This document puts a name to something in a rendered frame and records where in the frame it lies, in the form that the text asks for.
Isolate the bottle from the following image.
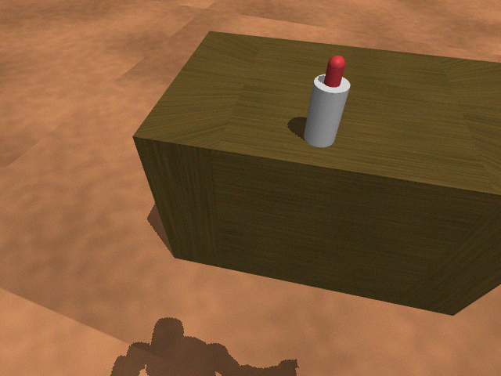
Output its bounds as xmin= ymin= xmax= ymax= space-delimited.
xmin=304 ymin=56 xmax=350 ymax=147

